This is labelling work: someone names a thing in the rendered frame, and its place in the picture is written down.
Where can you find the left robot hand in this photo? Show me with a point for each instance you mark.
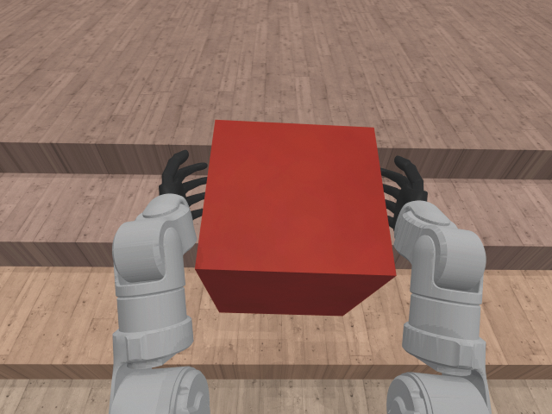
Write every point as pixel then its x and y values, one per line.
pixel 172 178

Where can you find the right robot hand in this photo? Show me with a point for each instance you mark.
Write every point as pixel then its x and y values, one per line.
pixel 411 187

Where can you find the robot left upper arm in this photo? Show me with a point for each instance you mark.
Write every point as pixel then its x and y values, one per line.
pixel 171 390

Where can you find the robot left forearm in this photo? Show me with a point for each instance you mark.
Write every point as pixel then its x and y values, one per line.
pixel 149 279

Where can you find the robot right forearm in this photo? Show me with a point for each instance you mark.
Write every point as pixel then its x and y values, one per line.
pixel 447 271

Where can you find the robot right upper arm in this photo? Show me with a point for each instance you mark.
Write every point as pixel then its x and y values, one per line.
pixel 423 393

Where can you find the carton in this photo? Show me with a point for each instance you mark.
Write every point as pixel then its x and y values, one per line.
pixel 294 219

